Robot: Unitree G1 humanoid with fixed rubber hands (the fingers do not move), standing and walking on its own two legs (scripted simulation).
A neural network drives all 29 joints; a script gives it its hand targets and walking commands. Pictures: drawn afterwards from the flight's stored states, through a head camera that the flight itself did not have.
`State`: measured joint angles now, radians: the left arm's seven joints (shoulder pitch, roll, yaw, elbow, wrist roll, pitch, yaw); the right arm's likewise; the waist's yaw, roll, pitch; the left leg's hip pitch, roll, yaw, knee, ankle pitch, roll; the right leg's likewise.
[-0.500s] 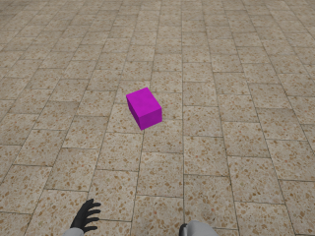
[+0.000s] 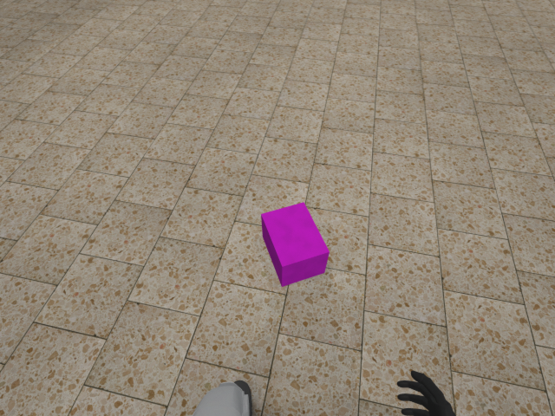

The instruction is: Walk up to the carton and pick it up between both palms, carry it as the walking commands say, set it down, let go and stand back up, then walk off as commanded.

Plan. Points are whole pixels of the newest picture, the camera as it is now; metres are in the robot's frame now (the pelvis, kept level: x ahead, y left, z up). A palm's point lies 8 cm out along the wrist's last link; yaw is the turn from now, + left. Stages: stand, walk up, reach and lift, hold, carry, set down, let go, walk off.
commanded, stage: walk up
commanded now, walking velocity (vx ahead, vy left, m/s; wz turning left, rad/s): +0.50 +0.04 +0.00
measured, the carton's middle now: (293, 243) +0.79 +0.01 -0.68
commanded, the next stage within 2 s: none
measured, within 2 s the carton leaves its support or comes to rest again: neither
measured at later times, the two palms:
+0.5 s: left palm (173, 261) +0.38 +0.25 -0.11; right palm (426, 415) +0.15 -0.19 -0.10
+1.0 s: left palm (160, 284) +0.33 +0.27 -0.12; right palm (393, 236) +0.48 -0.19 -0.12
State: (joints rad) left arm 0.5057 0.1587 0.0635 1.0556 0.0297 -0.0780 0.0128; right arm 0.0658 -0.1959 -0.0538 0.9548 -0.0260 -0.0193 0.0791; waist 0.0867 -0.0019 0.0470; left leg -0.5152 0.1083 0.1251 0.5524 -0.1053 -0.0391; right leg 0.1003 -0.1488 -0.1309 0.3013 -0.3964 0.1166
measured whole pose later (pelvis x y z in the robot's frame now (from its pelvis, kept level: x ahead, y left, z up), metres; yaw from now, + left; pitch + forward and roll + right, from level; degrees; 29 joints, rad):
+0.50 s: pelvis +0.24 +0.03 +0.02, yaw +1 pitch +0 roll +0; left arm 0.08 0.20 0.06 0.91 0.02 -0.01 -0.04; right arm 0.45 -0.14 -0.03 1.10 -0.01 -0.10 0.00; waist -0.07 -0.04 0.05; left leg 0.02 0.05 0.14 0.24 -0.26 -0.01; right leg -0.57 -0.12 -0.08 0.61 0.01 0.05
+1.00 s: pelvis +0.39 +0.04 +0.02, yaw +1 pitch +0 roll +1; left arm 0.39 0.17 0.05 1.07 0.03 -0.04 0.02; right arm 0.17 -0.18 -0.05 1.01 -0.01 0.01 0.02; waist 0.06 -0.01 0.01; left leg -0.37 0.09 0.07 0.63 -0.25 -0.06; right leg -0.23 -0.12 -0.10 0.41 -0.18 0.04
